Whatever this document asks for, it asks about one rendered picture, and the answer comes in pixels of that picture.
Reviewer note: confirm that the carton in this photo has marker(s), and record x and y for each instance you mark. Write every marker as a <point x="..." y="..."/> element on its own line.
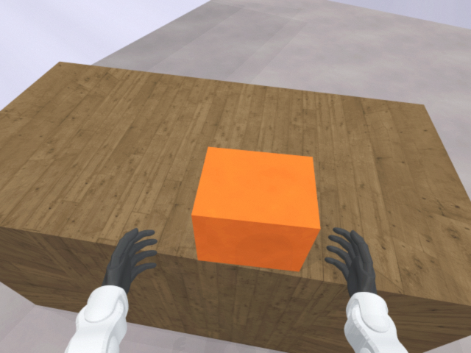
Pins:
<point x="256" y="208"/>

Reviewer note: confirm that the robot left hand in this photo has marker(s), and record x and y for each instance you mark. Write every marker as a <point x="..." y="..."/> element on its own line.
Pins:
<point x="121" y="269"/>

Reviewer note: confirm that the pedestal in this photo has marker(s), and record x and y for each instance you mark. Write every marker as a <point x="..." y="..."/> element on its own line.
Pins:
<point x="88" y="153"/>

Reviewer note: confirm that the right robot forearm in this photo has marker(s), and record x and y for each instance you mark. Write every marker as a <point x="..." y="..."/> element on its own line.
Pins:
<point x="369" y="328"/>

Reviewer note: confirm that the left robot forearm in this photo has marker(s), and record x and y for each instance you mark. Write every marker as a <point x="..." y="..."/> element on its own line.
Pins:
<point x="101" y="324"/>

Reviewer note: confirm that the robot right hand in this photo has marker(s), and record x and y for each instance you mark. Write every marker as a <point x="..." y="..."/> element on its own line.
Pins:
<point x="358" y="270"/>

